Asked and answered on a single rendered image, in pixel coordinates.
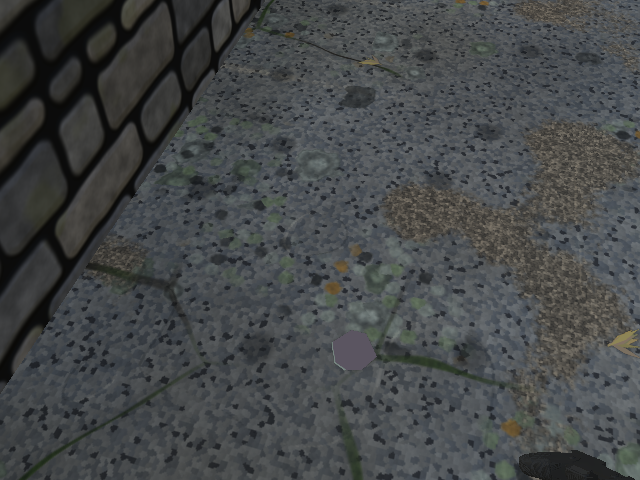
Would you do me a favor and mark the right robot hand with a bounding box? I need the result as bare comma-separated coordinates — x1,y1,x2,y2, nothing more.
519,450,635,480

